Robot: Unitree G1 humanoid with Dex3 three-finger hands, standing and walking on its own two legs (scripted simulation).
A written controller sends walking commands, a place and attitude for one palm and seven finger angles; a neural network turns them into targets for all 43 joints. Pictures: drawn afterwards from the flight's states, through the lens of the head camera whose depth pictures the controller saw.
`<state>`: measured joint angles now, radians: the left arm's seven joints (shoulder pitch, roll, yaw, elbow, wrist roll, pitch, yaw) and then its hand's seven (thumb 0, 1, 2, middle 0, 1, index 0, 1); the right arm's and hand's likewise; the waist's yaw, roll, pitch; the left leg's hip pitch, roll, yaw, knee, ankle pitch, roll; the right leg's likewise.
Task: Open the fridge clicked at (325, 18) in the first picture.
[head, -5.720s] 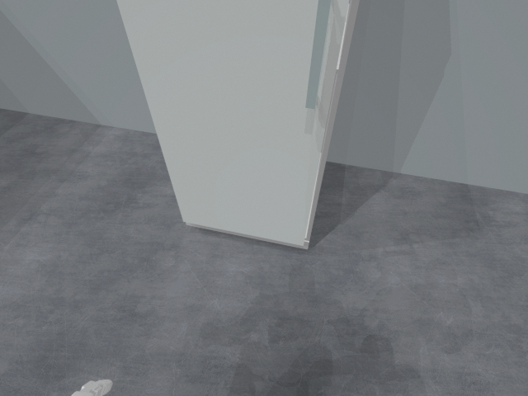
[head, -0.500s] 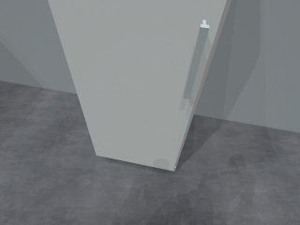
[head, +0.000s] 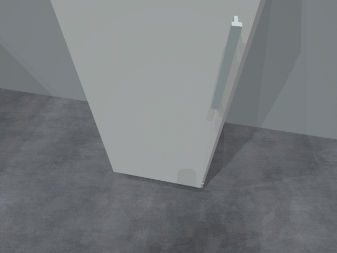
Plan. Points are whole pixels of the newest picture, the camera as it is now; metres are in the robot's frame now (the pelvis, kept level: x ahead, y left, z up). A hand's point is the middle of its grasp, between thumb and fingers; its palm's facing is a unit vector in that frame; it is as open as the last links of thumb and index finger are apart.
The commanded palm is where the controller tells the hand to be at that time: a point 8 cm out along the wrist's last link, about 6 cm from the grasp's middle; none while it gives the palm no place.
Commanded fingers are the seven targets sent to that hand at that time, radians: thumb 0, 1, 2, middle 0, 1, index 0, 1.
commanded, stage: look again from close up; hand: right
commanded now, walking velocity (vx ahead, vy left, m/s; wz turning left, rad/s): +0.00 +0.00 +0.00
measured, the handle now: (224, 67) +0.57 -0.12 +0.16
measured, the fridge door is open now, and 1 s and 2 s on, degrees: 0 0 0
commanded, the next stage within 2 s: shuffle to correct the standing spot in 0.34 s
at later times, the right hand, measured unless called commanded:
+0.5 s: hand out of the picture +0.05 -0.20 -0.17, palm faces +0.00 +0.96 -0.27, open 7.4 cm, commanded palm none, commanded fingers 0.00 -0.90 -0.90 0.20 0.30 0.20 0.30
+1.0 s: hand out of the picture +0.04 -0.13 -0.19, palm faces +0.13 +0.97 -0.20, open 7.4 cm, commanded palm none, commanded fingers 0.00 -0.90 -0.90 0.20 0.30 0.20 0.30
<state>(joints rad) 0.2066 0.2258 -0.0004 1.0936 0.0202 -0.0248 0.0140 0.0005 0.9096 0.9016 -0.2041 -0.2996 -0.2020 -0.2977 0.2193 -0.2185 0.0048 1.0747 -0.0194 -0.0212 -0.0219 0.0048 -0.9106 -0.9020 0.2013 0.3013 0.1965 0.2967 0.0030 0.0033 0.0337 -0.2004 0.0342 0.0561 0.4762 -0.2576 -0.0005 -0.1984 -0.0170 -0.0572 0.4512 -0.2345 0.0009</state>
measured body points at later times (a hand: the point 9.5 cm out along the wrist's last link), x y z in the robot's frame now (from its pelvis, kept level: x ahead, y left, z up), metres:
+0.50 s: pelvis +0.01 +0.01 +0.00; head +0.02 +0.01 +0.45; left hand +0.06 +0.26 -0.15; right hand +0.05 -0.25 -0.15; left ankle +0.00 +0.12 -0.74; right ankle +0.01 -0.12 -0.74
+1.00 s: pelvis +0.07 +0.05 -0.02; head +0.11 +0.05 +0.43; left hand +0.04 +0.26 -0.18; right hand +0.03 -0.18 -0.18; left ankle +0.04 +0.12 -0.74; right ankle +0.01 -0.11 -0.74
